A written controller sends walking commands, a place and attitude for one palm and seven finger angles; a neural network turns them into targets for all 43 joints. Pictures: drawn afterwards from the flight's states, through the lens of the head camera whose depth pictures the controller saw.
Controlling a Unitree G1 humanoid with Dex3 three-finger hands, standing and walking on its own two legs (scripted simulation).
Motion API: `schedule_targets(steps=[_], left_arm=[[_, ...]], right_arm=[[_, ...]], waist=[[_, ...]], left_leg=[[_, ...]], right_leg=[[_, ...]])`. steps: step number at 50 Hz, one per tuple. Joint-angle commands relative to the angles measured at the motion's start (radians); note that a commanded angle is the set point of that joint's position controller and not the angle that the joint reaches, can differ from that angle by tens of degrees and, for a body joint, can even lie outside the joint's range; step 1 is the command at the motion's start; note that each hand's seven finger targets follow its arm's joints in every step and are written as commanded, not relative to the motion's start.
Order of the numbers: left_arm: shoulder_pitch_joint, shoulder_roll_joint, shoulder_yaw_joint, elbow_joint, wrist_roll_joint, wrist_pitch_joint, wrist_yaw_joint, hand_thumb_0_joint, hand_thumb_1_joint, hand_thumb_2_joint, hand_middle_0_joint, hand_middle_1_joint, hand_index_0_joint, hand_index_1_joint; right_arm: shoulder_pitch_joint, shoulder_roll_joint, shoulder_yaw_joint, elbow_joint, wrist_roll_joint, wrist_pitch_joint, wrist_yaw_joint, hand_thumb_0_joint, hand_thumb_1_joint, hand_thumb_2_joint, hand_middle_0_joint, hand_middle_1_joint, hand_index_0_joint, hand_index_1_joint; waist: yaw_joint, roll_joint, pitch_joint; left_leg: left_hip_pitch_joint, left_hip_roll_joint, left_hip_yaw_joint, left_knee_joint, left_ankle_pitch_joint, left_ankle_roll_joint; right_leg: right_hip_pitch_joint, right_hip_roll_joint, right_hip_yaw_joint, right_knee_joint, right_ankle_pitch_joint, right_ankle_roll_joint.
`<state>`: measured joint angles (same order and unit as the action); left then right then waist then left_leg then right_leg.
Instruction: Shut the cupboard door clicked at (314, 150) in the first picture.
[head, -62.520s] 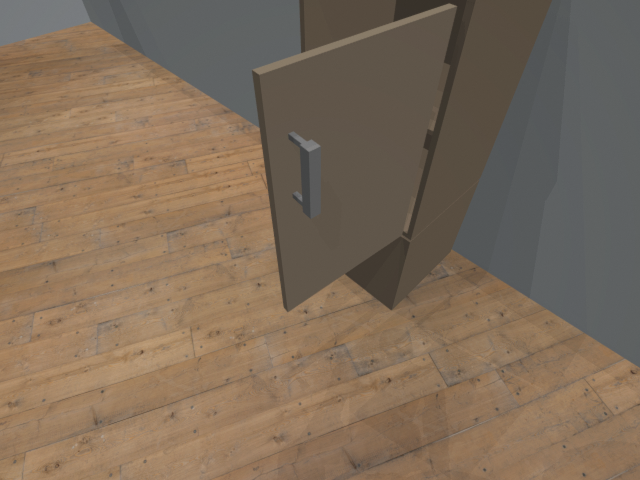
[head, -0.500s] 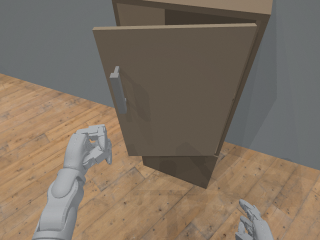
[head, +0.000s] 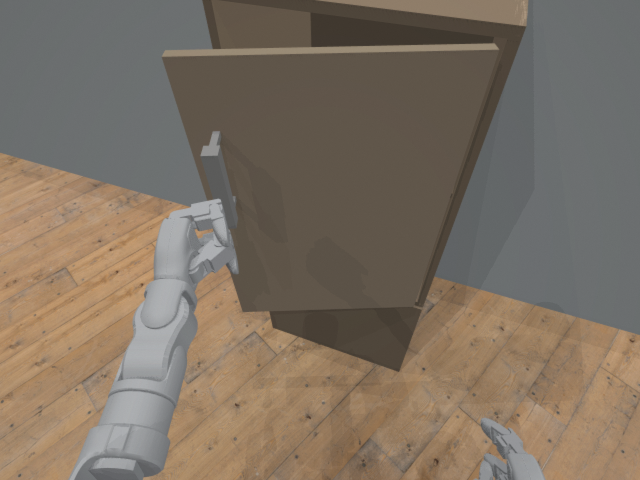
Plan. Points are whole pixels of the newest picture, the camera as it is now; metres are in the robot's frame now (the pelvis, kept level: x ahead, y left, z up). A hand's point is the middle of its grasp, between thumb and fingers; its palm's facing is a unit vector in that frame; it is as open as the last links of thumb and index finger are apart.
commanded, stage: bring the fist close to the handle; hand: left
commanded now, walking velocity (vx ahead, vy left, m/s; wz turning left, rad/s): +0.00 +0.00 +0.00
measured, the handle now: (223, 181) +0.50 +0.16 +0.10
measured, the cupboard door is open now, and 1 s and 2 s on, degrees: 22 21 6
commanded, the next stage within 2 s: push the door shut along its arc in 0.54 s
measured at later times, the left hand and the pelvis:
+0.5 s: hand (238, 229) +0.40 +0.12 +0.10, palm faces +0.07 -1.00 -0.01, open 3.1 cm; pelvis +0.00 +0.00 +0.00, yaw -1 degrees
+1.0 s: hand (245, 207) +0.44 +0.12 +0.11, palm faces -0.02 -1.00 -0.02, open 3.1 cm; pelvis -0.01 +0.00 -0.01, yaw +0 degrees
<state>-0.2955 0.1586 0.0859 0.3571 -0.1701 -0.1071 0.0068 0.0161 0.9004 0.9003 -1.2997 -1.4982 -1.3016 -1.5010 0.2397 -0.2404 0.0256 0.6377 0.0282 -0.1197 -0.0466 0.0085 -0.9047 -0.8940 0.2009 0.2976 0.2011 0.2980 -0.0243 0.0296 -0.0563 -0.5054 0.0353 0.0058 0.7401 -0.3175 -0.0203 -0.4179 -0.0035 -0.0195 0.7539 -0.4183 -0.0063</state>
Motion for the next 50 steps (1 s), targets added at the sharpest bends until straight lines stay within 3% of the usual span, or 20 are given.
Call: schedule_targets(steps=[1, 3, 7, 9, 11, 12, 14, 18, 21, 22, 26, 27, 29, 31, 35, 39, 45, 47, 49, 50], left_arm=[[-0.45, 0.144, 0.063, -0.095, 0.019, -0.088, 0.018, 0.0, 0.9, 0.9, -1.3, -1.5, -1.3, -1.5], [-0.525, 0.109, 0.029, -0.032, 0.025, -0.088, 0.018, 0.0, 0.9, 0.9, -1.3, -1.5, -1.3, -1.5], [-0.634, 0.086, 0.021, 0.035, 0.021, -0.103, 0.021, 0.0, 0.9, 0.9, -1.3, -1.5, -1.3, -1.5], [-0.599, 0.171, 0.108, 0.075, 0.023, -0.125, 0.028, 0.0, 0.9, 0.9, -1.3, -1.5, -1.3, -1.5], [-0.585, 0.169, 0.115, 0.066, 0.023, -0.15, 0.029, 0.0, 0.9, 0.9, -1.3, -1.5, -1.3, -1.5], [-0.585, 0.147, 0.098, 0.053, 0.026, -0.164, 0.029, 0.0, 0.9, 0.9, -1.3, -1.5, -1.3, -1.5], [-0.539, 0.184, 0.135, 0.066, 0.034, -0.18, 0.036, 0.0, 0.9, 0.9, -1.3, -1.5, -1.3, -1.5], [-0.526, 0.167, 0.12, 0.053, 0.038, -0.192, 0.032, 0.0, 0.9, 0.9, -1.3, -1.5, -1.3, -1.5], [-0.518, 0.153, 0.102, 0.014, 0.032, -0.194, 0.019, 0.0, 0.9, 0.9, -1.3, -1.5, -1.3, -1.5], [-0.53, 0.122, 0.074, 0.0, 0.028, -0.193, 0.012, 0.0, 0.9, 0.9, -1.3, -1.5, -1.3, -1.5], [-0.567, 0.105, 0.046, 0.004, 0.019, -0.188, 0.005, 0.0, 0.9, 0.9, -1.3, -1.5, -1.3, -1.5], [-0.581, 0.125, 0.061, 0.025, 0.019, -0.185, 0.007, 0.0, 0.9, 0.9, -1.3, -1.5, -1.3, -1.5], [-0.584, 0.158, 0.089, 0.038, 0.021, -0.185, 0.011, 0.0, 0.9, 0.9, -1.3, -1.5, -1.3, -1.5], [-0.595, 0.142, 0.078, 0.043, 0.023, -0.186, 0.014, 0.0, 0.9, 0.9, -1.3, -1.5, -1.3, -1.5], [-0.673, 0.139, 0.05, 0.064, 0.037, -0.196, 0.011, 0.0, 0.9, 0.9, -1.3, -1.5, -1.3, -1.5], [-0.755, 0.226, 0.109, 0.185, 0.04, -0.2, -0.009, 0.0, 0.9, 0.9, -1.3, -1.5, -1.3, -1.5], [-0.847, 0.191, 0.076, 0.312, 0.027, -0.215, -0.064, 0.0, 0.9, 0.9, -1.3, -1.5, -1.3, -1.5], [-0.895, 0.186, 0.071, 0.366, 0.026, -0.222, -0.077, 0.0, 0.9, 0.9, -1.3, -1.5, -1.3, -1.5], [-0.922, 0.22, 0.092, 0.395, 0.03, -0.234, -0.088, 0.0, 0.9, 0.9, -1.3, -1.5, -1.3, -1.5], [-0.954, 0.202, 0.076, 0.417, 0.027, -0.235, -0.094, 0.0, 0.9, 0.9, -1.3, -1.5, -1.3, -1.5]], right_arm=[[-0.027, -0.116, -0.048, -0.11, 0.007, -0.018, 0.0, 0.0, -0.9, -0.9, 0.2, 0.3, 0.2, 0.3], [-0.014, -0.118, -0.051, -0.102, 0.008, -0.012, 0.002, 0.0, -0.9, -0.9, 0.2, 0.3, 0.2, 0.3], [0.014, -0.121, -0.06, -0.092, 0.005, -0.004, 0.006, 0.0, -0.9, -0.9, 0.2, 0.3, 0.2, 0.3], [0.038, -0.132, -0.066, -0.085, -0.004, 0.002, 0.008, 0.0, -0.9, -0.9, 0.2, 0.3, 0.2, 0.3], [0.038, -0.127, -0.067, -0.097, -0.005, 0.008, 0.013, 0.0, -0.9, -0.9, 0.2, 0.3, 0.2, 0.3], [0.038, -0.121, -0.069, -0.101, -0.005, 0.008, 0.017, 0.0, -0.9, -0.9, 0.2, 0.3, 0.2, 0.3], [0.053, -0.128, -0.072, -0.1, -0.008, 0.013, 0.023, 0.0, -0.9, -0.9, 0.2, 0.3, 0.2, 0.3], [0.058, -0.127, -0.078, -0.107, -0.006, 0.024, 0.03, 0.0, -0.9, -0.9, 0.2, 0.3, 0.2, 0.3], [0.051, -0.125, -0.08, -0.114, -0.001, 0.029, 0.028, 0.0, -0.9, -0.9, 0.2, 0.3, 0.2, 0.3], [0.049, -0.123, -0.081, -0.114, 0.001, 0.027, 0.028, 0.0, -0.9, -0.9, 0.2, 0.3, 0.2, 0.3], [0.041, -0.123, -0.079, -0.104, 0.006, 0.026, 0.018, 0.0, -0.9, -0.9, 0.2, 0.3, 0.2, 0.3], [0.043, -0.125, -0.079, -0.096, 0.006, 0.025, 0.016, 0.0, -0.9, -0.9, 0.2, 0.3, 0.2, 0.3], [0.044, -0.131, -0.078, -0.092, 0.003, 0.027, 0.011, 0.0, -0.9, -0.9, 0.2, 0.3, 0.2, 0.3], [0.034, -0.124, -0.075, -0.096, 0.004, 0.027, 0.012, 0.0, -0.9, -0.9, 0.2, 0.3, 0.2, 0.3], [0.035, -0.124, -0.071, -0.089, 0.005, 0.026, 0.014, 0.0, -0.9, -0.9, 0.2, 0.3, 0.2, 0.3], [0.05, -0.138, -0.068, -0.074, 0.003, 0.039, 0.005, 0.0, -0.9, -0.9, 0.2, 0.3, 0.2, 0.3], [0.073, -0.138, -0.066, -0.069, 0.006, 0.042, 0.011, 0.0, -0.9, -0.9, 0.2, 0.3, 0.2, 0.3], [0.092, -0.142, -0.07, -0.061, 0.006, 0.043, 0.013, 0.0, -0.9, -0.9, 0.2, 0.3, 0.2, 0.3], [0.112, -0.152, -0.074, -0.057, 0.002, 0.046, 0.013, 0.0, -0.9, -0.9, 0.2, 0.3, 0.2, 0.3], [0.116, -0.15, -0.072, -0.054, 0.005, 0.045, 0.015, 0.0, -0.9, -0.9, 0.2, 0.3, 0.2, 0.3]], waist=[[-0.02, -0.05, -0.228], [-0.034, -0.041, -0.216], [-0.042, -0.015, -0.291], [-0.012, -0.051, -0.336], [-0.004, -0.068, -0.37], [-0.002, -0.035, -0.376], [0.012, -0.042, -0.38], [-0.001, -0.079, -0.337], [-0.004, -0.057, -0.325], [-0.011, -0.043, -0.315], [-0.034, -0.057, -0.264], [-0.035, -0.06, -0.25], [-0.028, -0.069, -0.255], [-0.026, -0.063, -0.279], [-0.043, -0.013, -0.287], [-0.054, -0.077, -0.266], [-0.065, -0.008, -0.319], [-0.082, -0.041, -0.318], [-0.084, -0.046, -0.326], [-0.095, -0.056, -0.317]], left_leg=[[0.193, -0.033, 0.006, -0.062, 0.17, 0.035], [0.188, -0.032, 0.002, -0.06, 0.151, 0.034], [0.208, -0.034, 0.002, -0.043, 0.176, 0.035], [0.199, -0.033, -0.001, -0.043, 0.196, 0.035], [0.189, -0.036, 0.008, -0.044, 0.223, 0.036], [0.199, -0.036, 0.014, -0.041, 0.243, 0.035], [0.19, -0.035, 0.016, -0.039, 0.257, 0.037], [0.168, -0.035, 0.029, -0.045, 0.235, 0.043], [0.181, -0.035, 0.034, -0.051, 0.237, 0.044], [0.188, -0.036, 0.036, -0.051, 0.226, 0.044], [0.186, -0.035, 0.03, -0.058, 0.164, 0.049], [0.18, -0.034, 0.025, -0.061, 0.14, 0.046], [0.179, -0.035, 0.021, -0.064, 0.127, 0.049], [0.187, -0.036, 0.021, -0.065, 0.137, 0.048], [0.208, -0.034, 0.013, -0.057, 0.133, 0.044], [0.165, -0.035, 0.004, -0.055, 0.095, 0.047], [0.184, -0.035, -0.005, -0.038, 0.138, 0.037], [0.175, -0.033, -0.007, -0.025, 0.141, 0.039], [0.163, -0.033, -0.012, -0.019, 0.143, 0.04], [0.157, -0.035, -0.013, -0.018, 0.134, 0.042]], right_leg=[[-0.031, 0.016, -0.006, -0.119, 0.316, 0.004], [-0.058, 0.018, -0.008, -0.121, 0.293, 0.002], [-0.057, 0.021, -0.006, -0.112, 0.321, 0.0], [-0.02, 0.026, -0.006, -0.102, 0.339, -0.002], [0.016, 0.021, -0.004, -0.09, 0.385, -0.001], [0.018, 0.022, -0.003, -0.083, 0.412, -0.003], [0.03, 0.027, -0.004, -0.079, 0.424, -0.003], [0.025, 0.028, 0.002, -0.091, 0.429, 0.003], [0.028, 0.029, 0.003, -0.1, 0.437, 0.003], [0.017, 0.031, 0.003, -0.106, 0.424, 0.004], [-0.024, 0.031, 0.006, -0.133, 0.349, 0.008], [-0.037, 0.032, 0.004, -0.137, 0.313, 0.007], [-0.033, 0.032, 0.008, -0.144, 0.29, 0.007], [-0.025, 0.028, 0.007, -0.136, 0.301, 0.005], [-0.059, 0.028, 0.002, -0.124, 0.29, 0.002], [-0.068, 0.029, 0.009, -0.129, 0.251, 0.005], [-0.094, 0.028, -0.002, -0.096, 0.295, -0.005], [-0.118, 0.031, -0.002, -0.091, 0.301, -0.003], [-0.124, 0.033, -0.002, -0.083, 0.299, -0.003], [-0.136, 0.031, -0.001, -0.085, 0.294, -0.001]])
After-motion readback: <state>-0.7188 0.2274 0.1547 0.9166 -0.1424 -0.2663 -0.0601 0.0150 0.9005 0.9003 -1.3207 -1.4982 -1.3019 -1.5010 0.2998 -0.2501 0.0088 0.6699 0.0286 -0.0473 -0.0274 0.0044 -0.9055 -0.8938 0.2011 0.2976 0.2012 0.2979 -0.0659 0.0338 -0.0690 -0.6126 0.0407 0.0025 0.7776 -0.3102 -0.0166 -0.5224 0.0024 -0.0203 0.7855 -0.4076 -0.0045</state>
